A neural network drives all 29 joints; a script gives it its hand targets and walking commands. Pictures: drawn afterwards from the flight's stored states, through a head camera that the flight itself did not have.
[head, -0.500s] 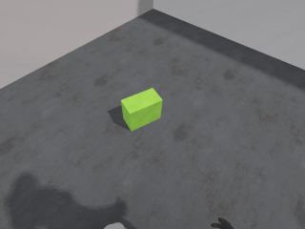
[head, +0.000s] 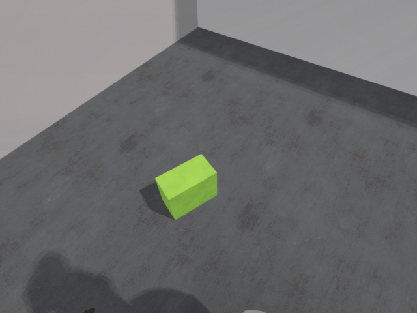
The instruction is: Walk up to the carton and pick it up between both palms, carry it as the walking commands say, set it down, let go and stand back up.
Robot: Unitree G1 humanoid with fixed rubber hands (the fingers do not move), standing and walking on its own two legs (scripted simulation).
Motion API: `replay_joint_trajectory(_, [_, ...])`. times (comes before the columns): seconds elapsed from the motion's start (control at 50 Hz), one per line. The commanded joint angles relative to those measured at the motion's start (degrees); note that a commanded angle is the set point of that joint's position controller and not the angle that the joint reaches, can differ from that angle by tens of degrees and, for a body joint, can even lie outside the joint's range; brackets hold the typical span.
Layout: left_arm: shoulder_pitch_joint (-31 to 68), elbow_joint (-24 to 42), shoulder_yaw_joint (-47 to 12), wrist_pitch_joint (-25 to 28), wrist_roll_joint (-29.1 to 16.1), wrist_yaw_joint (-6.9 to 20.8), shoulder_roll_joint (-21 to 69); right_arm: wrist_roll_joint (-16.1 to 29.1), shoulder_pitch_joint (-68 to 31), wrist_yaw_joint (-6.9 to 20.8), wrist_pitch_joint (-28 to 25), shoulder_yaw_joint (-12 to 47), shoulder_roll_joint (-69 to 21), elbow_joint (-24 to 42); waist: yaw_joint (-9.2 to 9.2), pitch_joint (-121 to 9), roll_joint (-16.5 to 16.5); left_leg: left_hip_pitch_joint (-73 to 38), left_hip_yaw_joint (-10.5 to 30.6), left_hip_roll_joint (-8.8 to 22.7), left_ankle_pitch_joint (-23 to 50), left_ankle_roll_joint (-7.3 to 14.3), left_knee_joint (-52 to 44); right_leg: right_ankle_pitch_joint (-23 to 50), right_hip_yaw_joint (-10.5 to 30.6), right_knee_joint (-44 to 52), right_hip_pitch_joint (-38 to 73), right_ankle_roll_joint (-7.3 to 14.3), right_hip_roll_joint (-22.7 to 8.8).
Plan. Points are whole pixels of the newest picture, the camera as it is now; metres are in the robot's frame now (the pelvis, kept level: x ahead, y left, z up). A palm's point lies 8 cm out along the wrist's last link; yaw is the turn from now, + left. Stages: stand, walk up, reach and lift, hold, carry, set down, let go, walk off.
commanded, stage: walk up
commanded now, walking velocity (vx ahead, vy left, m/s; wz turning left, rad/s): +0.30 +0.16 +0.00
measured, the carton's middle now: (188, 187) +0.77 +0.09 -0.66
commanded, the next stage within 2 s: none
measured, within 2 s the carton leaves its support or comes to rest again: neither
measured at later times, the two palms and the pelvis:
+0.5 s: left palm (67, 297) +0.19 +0.30 -0.13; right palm out of the picture +0.13 -0.18 -0.13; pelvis +0.12 +0.05 +0.00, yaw -1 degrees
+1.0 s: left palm (53, 294) +0.20 +0.34 -0.14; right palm (274, 285) +0.19 -0.15 -0.14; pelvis +0.14 +0.09 -0.01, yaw +0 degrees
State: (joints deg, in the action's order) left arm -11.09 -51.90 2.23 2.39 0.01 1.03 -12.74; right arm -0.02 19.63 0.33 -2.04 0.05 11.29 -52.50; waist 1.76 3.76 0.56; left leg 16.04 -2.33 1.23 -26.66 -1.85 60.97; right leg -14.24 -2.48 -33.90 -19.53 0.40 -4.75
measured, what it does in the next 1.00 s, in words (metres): walks ahead: left foot, then right foot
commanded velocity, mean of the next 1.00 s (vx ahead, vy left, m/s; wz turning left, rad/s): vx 0.18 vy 0.12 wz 0.01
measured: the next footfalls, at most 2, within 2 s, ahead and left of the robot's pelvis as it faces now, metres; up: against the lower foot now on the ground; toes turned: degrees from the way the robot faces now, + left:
left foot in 0.26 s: +0.14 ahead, +0.17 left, +0.00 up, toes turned +2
right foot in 0.58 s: +0.20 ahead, -0.09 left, +0.00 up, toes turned -5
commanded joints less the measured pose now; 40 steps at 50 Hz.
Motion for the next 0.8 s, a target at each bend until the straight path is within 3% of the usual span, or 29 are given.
replay_joint_trajectory(0.0, [-6.9,1.4,3.6,-0.2,1.9,-1.4,-9.9,-1.5,1.4,1.0,2.3,-2.9,5.8,1.6,-3.35,-1.0,-10.5,11.1,1.1,3.1,2.3,-0.8,-2.8,12.7,12.3,19.6,7.0,7.1,-15.1])
replay_joint_trajectory(0.06, [-7.5,0.4,3.8,-0.4,1.9,-1.8,-10.8,-1.5,-2.1,1.3,2.5,-2.4,5.4,1.4,-3.91,-0.4,-9.7,10.8,0.3,3.9,2.9,-1.0,-13.9,11.7,10.5,19.6,9.7,7.7,-15.3])
replay_joint_trajectory(0.12, [-5.4,0.0,4.3,-1.1,1.9,-1.8,-12.5,-1.3,-4.5,1.7,2.5,-2.1,5.3,1.9,-3.6,-1.3,-11.5,6.5,-1.0,3.2,3.7,-0.9,-23.4,9.0,8.6,18.2,10.8,7.0,-14.1])
replay_joint_trajectory(0.18, [-1.7,0.2,4.1,-1.7,1.6,-1.7,-12.3,-1.2,-0.4,1.3,1.5,-1.9,4.5,-0.2,0.07,-6.4,-9.9,-2.8,-4.7,0.6,14.6,-0.1,-38.0,9.6,3.7,10.1,11.5,4.0,-11.1])
replay_joint_trajectory(0.2, [-1.5,0.3,3.7,-1.9,1.8,-1.7,-10.1,-1.3,3.9,1.0,0.9,-2.3,5.6,-2.3,1.53,-10.4,-6.7,-10.0,-2.4,1.3,17.9,1.2,-39.5,8.5,1.2,3.3,9.6,2.0,-8.7])
replay_joint_trajectory(0.22, [-1.1,1.1,2.8,-2.0,1.8,-1.5,-6.5,-1.8,8.7,0.7,0.3,-3.5,10.0,-3.4,3.26,-12.5,6.1,-16.0,11.2,10.9,20.3,4.5,-43.5,-0.9,-3.6,-9.0,2.1,-1.0,-2.6])
replay_joint_trajectory(0.24, [1.6,3.2,2.0,-2.5,2.1,-1.4,-4.0,-1.8,9.8,0.4,0.3,-4.7,14.4,-3.6,4.75,-10.4,16.9,-20.2,24.3,17.2,22.4,8.9,-47.5,-21.2,-3.3,-18.8,-11.0,-2.6,3.8])
replay_joint_trajectory(0.26, [3.6,3.9,1.9,-3.1,2.4,-1.8,-4.0,-1.7,9.7,0.1,0.4,-4.2,13.6,-3.7,4.77,-8.4,16.0,-19.2,24.4,17.1,20.5,11.0,-47.0,-23.3,-0.5,-23.4,-14.3,-2.1,1.4])
replay_joint_trajectory(0.28, [5.4,4.5,2.1,-3.0,2.2,-1.5,-4.5,-1.6,9.6,-0.3,0.1,-3.9,11.9,-3.8,4.83,-4.7,11.7,-14.0,26.4,18.0,17.2,11.8,-48.2,-20.1,1.1,-25.5,-14.9,-1.9,0.4])
replay_joint_trajectory(0.3, [4.3,2.8,2.6,-2.9,2.1,-0.9,-5.0,-1.7,8.4,-0.8,-0.8,-3.9,11.8,-2.7,3.66,-1.7,6.0,-12.8,29.7,21.0,21.1,11.4,-48.4,-16.0,2.7,-27.5,-16.5,-1.8,0.1])
replay_joint_trajectory(0.32, [2.6,2.0,2.3,-2.7,2.1,-0.5,-4.7,-1.5,5.7,-1.2,-1.3,-3.8,11.0,-1.9,1.96,-1.7,6.2,-13.7,27.3,20.4,27.8,11.8,-47.7,-13.7,3.1,-27.4,-16.0,-1.6,-0.9])
replay_joint_trajectory(0.34, [2.1,2.1,2.1,-2.2,2.2,-0.2,-4.6,-1.2,4.1,-1.3,-1.7,-3.7,10.5,-1.1,1.44,-4.2,7.5,-15.5,22.5,17.9,36.3,11.3,-45.9,-12.8,2.4,-26.2,-14.6,-1.9,-0.9])
replay_joint_trajectory(0.4, [4.0,3.7,1.3,-1.8,1.9,0.1,-2.9,-1.5,8.0,-1.6,-2.4,-3.9,9.9,-1.9,2.79,-9.9,10.7,-20.2,18.2,16.9,52.9,12.5,-41.7,-13.9,-0.7,-19.3,-11.9,-2.7,0.6])
replay_joint_trajectory(0.46, [5.3,4.5,0.6,-1.6,1.3,0.1,-1.4,-1.6,7.9,-1.8,-1.7,-3.9,9.9,-2.1,2.96,-8.7,12.2,-18.5,14.4,15.5,53.7,12.5,-40.3,-12.8,-2.1,-7.0,-8.3,-2.6,1.5])
replay_joint_trajectory(0.5, [2.2,3.4,0.4,-1.4,0.9,-0.1,-0.9,-1.5,5.5,-1.8,-1.2,-4.2,10.2,-1.8,1.56,-10.2,12.9,-16.0,11.1,13.4,54.2,10.9,-38.5,-6.8,-3.8,1.5,-1.2,-2.0,3.2])
replay_joint_trajectory(0.52, [-0.3,2.5,0.3,-1.2,0.9,-0.4,-0.9,-1.5,3.9,-1.7,-0.9,-4.2,10.2,-1.8,0.01,-12.1,12.3,-14.3,8.3,11.2,53.2,9.6,-36.1,-0.3,-4.7,6.5,3.7,-1.8,3.6])
replay_joint_trajectory(0.54, [-6.4,1.3,0.7,-0.5,1.3,-1.1,-3.5,-0.8,2.1,-1.4,-0.3,-4.0,9.2,-1.2,-3.18,-15.8,12.0,-10.4,2.1,5.5,44.9,6.6,-30.0,10.6,-4.1,13.5,14.6,-1.3,0.5])
replay_joint_trajectory(0.56, [-12.8,-0.7,2.7,0.1,2.1,-1.9,-9.8,-0.4,0.6,-1.0,-0.3,-3.6,7.9,0.5,-6.27,-18.9,5.2,0.9,0.8,2.0,32.6,3.3,-22.7,22.1,2.3,11.7,28.3,1.1,-7.3])
replay_joint_trajectory(0.58, [-18.1,-1.9,3.7,0.2,1.9,-2.6,-15.0,-0.2,-0.1,-0.5,-0.2,-2.8,4.7,2.9,-8.57,-19.7,-11.6,15.5,-1.6,-3.3,3.9,0.8,-11.4,43.1,19.6,11.5,36.4,6.7,-23.1])
replay_joint_trajectory(0.6, [-21.5,-2.4,3.7,-0.5,1.1,-3.2,-17.1,-0.3,-2.6,-0.4,1.3,-3.6,6.9,4.2,-9.86,-17.8,-14.2,21.6,1.0,-1.9,-10.5,0.2,-2.5,58.1,23.7,9.5,36.2,12.5,-28.4])
replay_joint_trajectory(0.62, [-15.5,-0.7,3.2,-1.2,0.6,-3.8,-14.4,0.3,-4.2,-0.5,2.4,-3.7,7.4,4.5,-7.51,-12.8,-11.3,19.2,4.4,-0.3,-9.6,0.0,0.7,74.4,17.7,6.7,28.4,14.2,-26.5])
replay_joint_trajectory(0.64, [-10.1,0.7,2.9,-1.5,0.8,-3.8,-12.4,-0.1,-3.6,-0.6,2.9,-3.4,7.3,4.5,-5.71,-10.3,-10.2,17.4,4.3,0.3,-7.1,-0.5,0.4,70.5,13.7,7.3,24.0,13.0,-23.5])
replay_joint_trajectory(0.68, [-6.1,1.0,2.5,-2.6,1.3,-3.9,-11.4,-1.0,-4.8,0.0,4.2,-3.2,6.1,4.0,-4.66,-6.8,-9.2,14.3,4.1,1.7,-2.9,-1.3,-6.1,50.2,9.9,11.4,16.7,9.1,-17.5])
replay_joint_trajectory(0.72, [-4.8,1.1,2.5,-3.4,1.6,-3.9,-11.9,-1.1,-5.0,0.7,5.4,-2.8,6.0,3.9,-4.06,-4.8,-12.0,10.8,2.4,0.7,-1.9,-1.7,-9.1,41.6,8.9,13.3,11.8,8.2,-15.8])
replay_joint_trajectory(0.78, [-2.4,1.9,2.8,-3.9,1.4,-3.8,-12.3,-1.0,-4.0,0.8,5.8,-2.4,5.6,3.5,-2.91,-4.7,-12.8,6.1,1.9,1.2,-0.3,-1.0,-16.6,31.6,8.6,14.4,8.9,7.4,-15.7])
